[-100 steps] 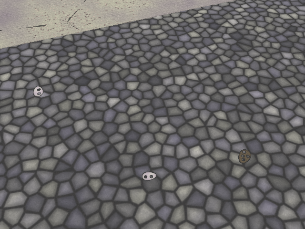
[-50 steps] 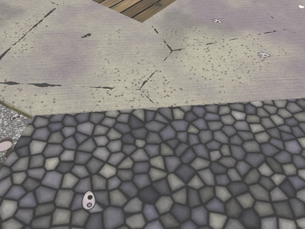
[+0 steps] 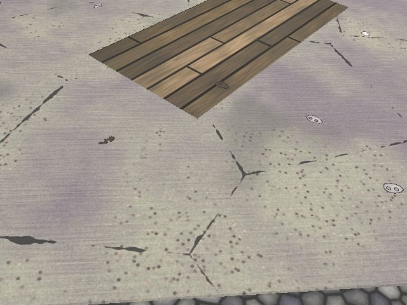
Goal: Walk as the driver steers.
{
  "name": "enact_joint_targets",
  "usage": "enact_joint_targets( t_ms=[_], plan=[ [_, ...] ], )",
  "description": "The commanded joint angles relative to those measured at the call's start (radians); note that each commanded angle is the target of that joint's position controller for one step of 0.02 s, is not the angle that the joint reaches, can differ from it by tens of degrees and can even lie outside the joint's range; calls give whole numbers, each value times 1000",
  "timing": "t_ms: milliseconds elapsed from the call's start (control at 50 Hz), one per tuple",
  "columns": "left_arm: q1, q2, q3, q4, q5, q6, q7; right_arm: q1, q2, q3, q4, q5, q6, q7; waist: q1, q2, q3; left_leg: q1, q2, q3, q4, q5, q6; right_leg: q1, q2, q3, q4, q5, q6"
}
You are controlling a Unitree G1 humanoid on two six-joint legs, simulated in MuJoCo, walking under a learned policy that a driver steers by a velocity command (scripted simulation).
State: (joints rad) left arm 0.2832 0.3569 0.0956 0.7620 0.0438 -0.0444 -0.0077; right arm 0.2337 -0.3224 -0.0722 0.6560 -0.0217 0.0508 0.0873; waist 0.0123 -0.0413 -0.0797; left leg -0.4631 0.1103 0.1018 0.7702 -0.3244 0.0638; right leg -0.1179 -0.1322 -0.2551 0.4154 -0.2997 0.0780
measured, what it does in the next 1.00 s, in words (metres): walks ahead, turning right: left foot, then right foot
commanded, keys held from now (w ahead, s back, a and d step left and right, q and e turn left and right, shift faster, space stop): w+q+shift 0.08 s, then w+e+shift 0.92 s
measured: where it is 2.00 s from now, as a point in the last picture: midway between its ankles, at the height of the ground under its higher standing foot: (272, 109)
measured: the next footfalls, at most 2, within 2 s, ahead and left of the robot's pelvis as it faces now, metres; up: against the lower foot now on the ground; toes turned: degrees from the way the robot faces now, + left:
left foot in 0.04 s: +0.08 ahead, +0.11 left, +0.00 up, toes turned +9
right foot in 0.48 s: +0.53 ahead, +0.07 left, +0.00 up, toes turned -2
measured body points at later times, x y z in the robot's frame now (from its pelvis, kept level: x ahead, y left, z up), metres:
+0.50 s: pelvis +0.37 +0.08 -0.03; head +0.39 +0.08 +0.41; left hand +0.50 +0.34 -0.14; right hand +0.36 -0.20 -0.16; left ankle +0.06 +0.11 -0.67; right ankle +0.49 +0.07 -0.74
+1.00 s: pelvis +0.82 +0.08 -0.01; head +0.85 +0.06 +0.43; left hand +0.97 +0.35 -0.13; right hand +0.91 -0.23 -0.09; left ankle +0.95 +0.18 -0.73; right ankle +0.60 +0.07 -0.63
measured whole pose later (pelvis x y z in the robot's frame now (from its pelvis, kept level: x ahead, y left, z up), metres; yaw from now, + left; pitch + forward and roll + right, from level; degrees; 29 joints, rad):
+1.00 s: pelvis +0.82 +0.08 -0.01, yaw -27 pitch +3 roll +2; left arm 0.36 0.37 0.08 0.84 0.00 -0.05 -0.01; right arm 0.08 -0.28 0.00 0.63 -0.06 -0.08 -0.02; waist 0.08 -0.03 0.04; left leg -0.44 0.02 0.01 0.59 -0.19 -0.04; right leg -0.24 0.11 0.13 1.21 -0.36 -0.12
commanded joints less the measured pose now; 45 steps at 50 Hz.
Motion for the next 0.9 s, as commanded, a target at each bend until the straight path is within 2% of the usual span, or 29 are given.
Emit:
enact_joint_targets(
  t_ms=[20, 40, 60, 80, 100, 120, 160, 220, 300, 340, 360, 400, 440, 460, 480, 500, 520, 540, 560, 580, 600, 640, 700, 740, 780, 820, 860, 880, 900],
  plan=[
    [-143, 90, 18, -92, 8, 8, -9, 167, -81, -28, 30, -5, -18, -10, -135, 95, 102, 301, -104, 77, -139, -74, 56, -244, -124, 34, 108, -330, -117],
    [-193, 14, -10, -121, 24, 14, -15, 376, -135, -45, 103, -6, -31, -30, -232, 366, 105, 448, -66, -116, -243, -258, 98, -448, -31, -20, 600, -217, -96],
    [-235, -93, -48, -213, 22, 7, -21, 301, -229, -39, 49, 7, -43, -43, -151, 543, 167, 490, 112, -697, -487, -516, 193, -867, 131, 117, 876, -328, -60],
    [-284, -23, -42, -261, 38, -15, -20, 248, -259, -54, -13, 12, -45, -56, -169, 388, 132, 542, 211, -940, -668, -516, 262, -980, 114, 269, 948, -239, -49],
    [-272, 17, -37, -243, 35, -33, -24, 229, -231, -47, -5, 0, -54, -73, -133, 270, 126, 549, 243, -869, -629, -471, 259, -990, 51, 288, 943, -126, -59],
    [-222, 58, -31, -197, 30, -40, -25, 225, -183, -35, -1, -7, -64, -81, -108, 158, 110, 499, 213, -720, -580, -386, 223, -903, 11, 278, 874, -26, -62],
    [-142, 60, -33, -138, 21, -20, -39, 165, -126, -7, -3, -3, -94, -86, -55, 138, 121, 401, 116, -532, -609, -259, 155, -758, -19, 268, 767, 94, -62],
    [-177, 32, -41, -116, -16, 19, -53, 220, -103, 0, 43, 6, -129, -72, -58, 61, 181, 438, 58, -314, -661, 101, 92, -759, 4, 231, 687, 209, -90],
    [-270, -19, -60, -132, -42, 13, -62, 254, -85, 10, 90, -3, -150, -71, -66, 61, 215, 481, 22, -55, -687, 494, 24, -723, 109, 224, 486, 303, -132],
    [-312, -35, -72, -139, -35, 9, -70, 248, -64, 22, 112, 2, -160, -80, -64, 64, 219, 471, 21, 12, -743, 622, -2, -623, 125, 139, 345, 377, -162],
    [-254, -31, -72, -108, -44, 17, -69, 201, -64, 29, 111, 6, -166, -84, -35, 64, 159, 487, -9, 58, -729, 880, -27, -497, 186, 89, 314, 394, -179],
    [-234, -23, -76, -114, -34, 15, -63, 236, -109, 20, 140, -2, -173, -106, -9, 139, 137, 576, 64, 82, -611, 1376, -58, -415, 211, 49, 284, 361, -221],
    [-24, 48, -51, -46, -35, 20, -48, 180, -158, 0, 134, -30, -141, -133, 106, 183, 24, 659, 84, 83, -350, 1586, -70, -244, 273, 48, 277, 261, -251],
    [189, 101, -27, 19, -38, 20, -43, 123, -181, -9, 118, -43, -121, -142, 204, 178, -60, 627, 88, 78, -83, 1618, -67, -68, 296, 73, 270, 207, -274],
    [414, 134, 0, 81, -38, 20, -32, 24, -209, -20, 98, -36, -110, -142, 340, 140, -96, 458, 37, 89, 338, 1438, -58, 154, 243, 187, 166, 172, -334],
    [400, 152, 19, 105, -58, 39, -17, -90, -79, 13, 71, -37, -134, -116, 297, -111, -10, 91, -190, 54, 744, 291, -43, 283, 152, 374, 162, 116, -340],
    [230, 242, 31, 52, -25, 38, -13, 95, 24, 45, -27, 2, -154, -93, 49, -292, -130, -341, -258, -164, 1025, -161, -110, 516, -70, 985, 36, 43, -601],
    [174, 177, 30, 12, -32, 36, -9, 48, -43, 58, -27, -15, -178, -92, 105, -62, -133, -413, -190, -259, 948, -81, -73, 480, -120, 1143, -152, -189, -601],
    [167, 92, 12, 32, -30, 33, 1, -3, -77, 56, -29, -16, -191, -83, 59, 92, 23, -372, -126, -265, 798, -5, -50, 271, -96, 1066, -217, -274, -534],
    [141, 55, 1, 46, -24, 23, 0, -42, -68, 59, -41, -29, -187, -83, 6, 166, 104, -302, -83, -248, 660, 6, -50, 103, -51, 973, -236, -208, -478],
    [126, 63, -3, 46, -25, 8, 6, -51, -62, 67, -40, -52, -166, -84, -23, 171, 152, -250, -63, -236, 607, -8, -64, -12, -2, 884, -231, -103, -450],
    [112, 70, -10, 46, -33, -20, 5, -43, -43, 81, -43, -68, -118, -80, -64, 138, 194, -170, -21, -195, 473, -18, -97, -198, 75, 756, -257, -36, -430],
    [125, 91, 1, 38, -41, -37, 0, -231, -26, 98, -120, -45, -113, -67, -7, 82, 237, -102, -4, -120, 169, 177, -135, -327, 142, 662, -311, 121, -403],
    [164, 93, 8, 46, -52, -37, -5, -327, 4, 109, -151, -26, -117, -61, 57, 41, 221, -45, -32, -95, -22, 359, -134, -286, 168, 636, -289, 277, -347],
    [213, 110, 17, 59, -58, -35, -9, -363, -1, 106, -162, -16, -120, -63, 103, 15, 171, -30, -72, -81, -113, 441, -121, -155, 150, 651, -243, 472, -319],
    [206, 126, 25, 56, -53, -31, -1, -378, -13, 101, -177, -11, -128, -67, 106, -16, 141, 2, -91, -105, -208, 429, -106, -50, 126, 671, -175, 576, -299],
    [180, 150, 31, 51, -50, -32, 7, -290, -61, 80, -153, -13, -134, -80, 59, -10, 62, 167, -141, -109, -282, 337, -87, 17, 129, 670, -29, 804, -256],
    [149, 186, 37, 44, -41, -35, 5, -154, -114, 55, -118, -5, -139, -93, -17, -14, -30, 321, -153, -120, -274, 248, -73, 25, 132, 667, 134, 878, -235],
    [80, 201, 41, 29, -39, -44, -1, 58, -161, 30, -68, -4, -144, -110, -145, -11, -128, 566, -99, -153, -260, 191, -55, -81, 166, 649, 362, 804, -218]
  ],
)
Velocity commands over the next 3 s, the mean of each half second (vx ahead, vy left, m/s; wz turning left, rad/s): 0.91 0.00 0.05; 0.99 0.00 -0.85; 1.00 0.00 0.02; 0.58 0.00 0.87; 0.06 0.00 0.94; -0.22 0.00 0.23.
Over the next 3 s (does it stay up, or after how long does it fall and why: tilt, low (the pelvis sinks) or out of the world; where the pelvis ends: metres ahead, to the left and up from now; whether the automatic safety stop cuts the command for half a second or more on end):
stays up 1.58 -0.39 0.00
